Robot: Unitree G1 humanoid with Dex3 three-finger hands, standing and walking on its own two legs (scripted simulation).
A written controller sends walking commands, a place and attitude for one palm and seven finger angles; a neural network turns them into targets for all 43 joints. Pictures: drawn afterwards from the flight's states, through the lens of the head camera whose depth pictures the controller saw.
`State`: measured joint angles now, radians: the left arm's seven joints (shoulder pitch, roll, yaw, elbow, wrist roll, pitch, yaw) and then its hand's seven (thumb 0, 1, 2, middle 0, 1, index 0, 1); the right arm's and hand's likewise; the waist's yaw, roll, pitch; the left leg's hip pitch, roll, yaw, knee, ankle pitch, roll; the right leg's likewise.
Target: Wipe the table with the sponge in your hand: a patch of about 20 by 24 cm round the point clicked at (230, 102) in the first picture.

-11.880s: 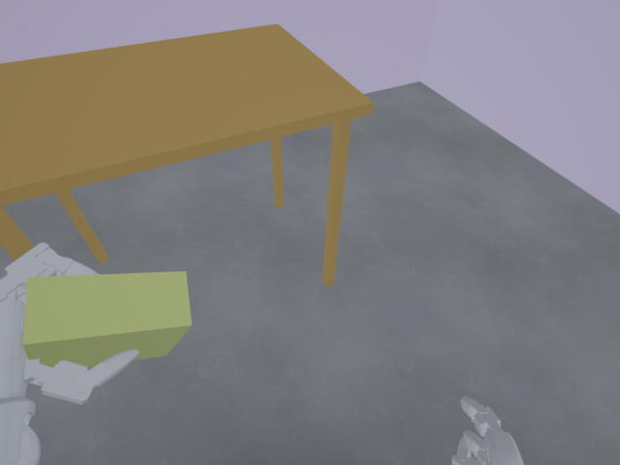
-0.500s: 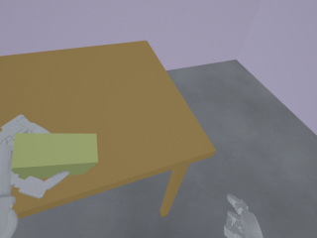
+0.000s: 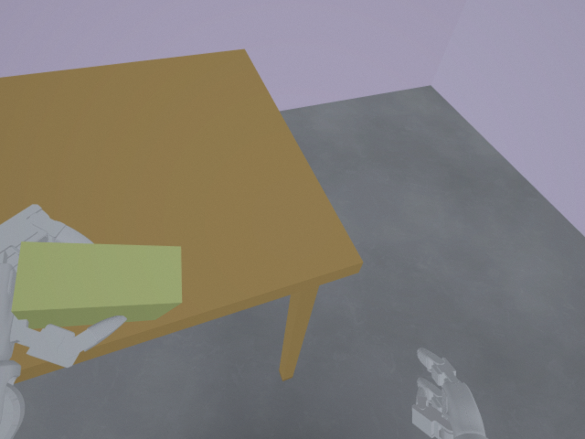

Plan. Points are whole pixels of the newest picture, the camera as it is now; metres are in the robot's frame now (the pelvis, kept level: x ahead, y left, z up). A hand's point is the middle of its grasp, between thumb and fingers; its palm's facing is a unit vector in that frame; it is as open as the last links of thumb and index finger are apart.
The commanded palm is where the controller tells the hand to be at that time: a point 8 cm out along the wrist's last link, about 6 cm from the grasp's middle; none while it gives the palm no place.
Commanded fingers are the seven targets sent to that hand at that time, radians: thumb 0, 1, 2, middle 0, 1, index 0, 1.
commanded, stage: come to a stop and stand still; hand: left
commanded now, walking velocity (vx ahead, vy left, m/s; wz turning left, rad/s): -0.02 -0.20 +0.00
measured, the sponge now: (125, 288) +0.23 +0.21 +0.13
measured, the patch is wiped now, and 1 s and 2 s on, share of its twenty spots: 0.00 0.00 0.00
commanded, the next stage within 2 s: look again from close up in 1.16 s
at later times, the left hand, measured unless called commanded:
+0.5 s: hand (77, 273) +0.23 +0.24 +0.15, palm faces +0.36 -0.84 -0.41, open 9.8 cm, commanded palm +0.17 +0.28 +0.18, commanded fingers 0.00 0.10 1.30 -1.20 -1.60 -1.20 -1.60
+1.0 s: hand (16, 261) +0.23 +0.29 +0.16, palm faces +0.38 -0.85 -0.37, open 9.8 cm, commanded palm +0.17 +0.33 +0.18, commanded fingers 0.00 0.10 1.30 -1.20 -1.60 -1.20 -1.60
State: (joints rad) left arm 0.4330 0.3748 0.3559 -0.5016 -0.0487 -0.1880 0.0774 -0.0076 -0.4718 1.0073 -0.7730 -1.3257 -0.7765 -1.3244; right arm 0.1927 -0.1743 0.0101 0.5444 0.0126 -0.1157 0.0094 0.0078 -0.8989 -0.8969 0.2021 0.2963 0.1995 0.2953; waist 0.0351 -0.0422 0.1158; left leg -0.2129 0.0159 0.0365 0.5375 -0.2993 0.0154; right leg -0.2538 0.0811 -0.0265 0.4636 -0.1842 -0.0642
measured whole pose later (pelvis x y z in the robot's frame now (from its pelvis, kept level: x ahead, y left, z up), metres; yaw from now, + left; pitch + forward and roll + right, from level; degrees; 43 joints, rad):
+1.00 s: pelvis +0.01 +0.05 +0.00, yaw +1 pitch -2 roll -1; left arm 0.41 0.37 0.33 -0.50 -0.02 -0.19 0.11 -0.01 -0.47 1.01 -0.77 -1.32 -0.78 -1.32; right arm 0.21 -0.18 0.02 0.57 0.01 -0.11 -0.02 0.01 -0.90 -0.90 0.20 0.30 0.20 0.30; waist 0.03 -0.04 0.09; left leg -0.14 -0.09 0.01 0.44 -0.27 0.10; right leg -0.20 0.01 -0.01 0.42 -0.19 0.00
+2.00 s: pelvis -0.01 +0.03 +0.00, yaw +0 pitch -1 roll -1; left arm 0.09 0.54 0.43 -0.25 0.01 -0.29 0.05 -0.01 -0.47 1.01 -0.77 -1.32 -0.78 -1.32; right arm 0.23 -0.21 0.03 0.60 0.00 -0.16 0.00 0.01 -0.90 -0.90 0.20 0.30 0.20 0.29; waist 0.05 -0.04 0.08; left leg -0.24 -0.06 0.02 0.54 -0.28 0.07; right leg -0.29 0.04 -0.02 0.49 -0.18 -0.03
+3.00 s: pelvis +0.02 +0.03 +0.00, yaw -1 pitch -1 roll -1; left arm 0.43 0.40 0.36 -0.46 -0.05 -0.20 0.08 -0.01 -0.46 1.01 -0.76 -1.34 -0.76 -1.34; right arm 0.21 -0.19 0.03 0.56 0.02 -0.07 -0.02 0.01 -0.90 -0.90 0.20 0.30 0.20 0.30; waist 0.03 -0.01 0.05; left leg -0.16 -0.05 0.04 0.48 -0.30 0.08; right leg -0.22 0.05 -0.01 0.44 -0.20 -0.02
